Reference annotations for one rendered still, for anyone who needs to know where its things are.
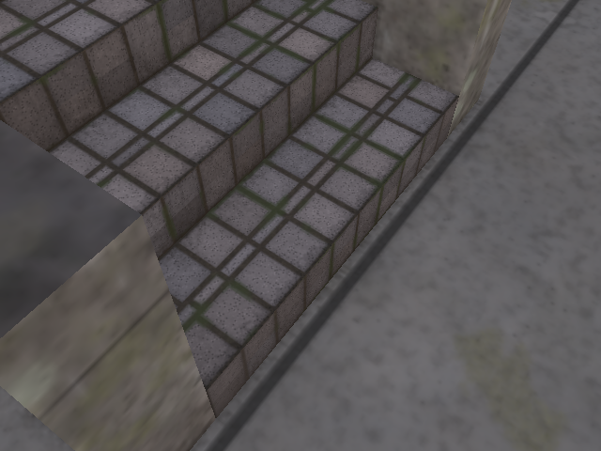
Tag stairs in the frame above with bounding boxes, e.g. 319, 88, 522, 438
0, 0, 459, 418

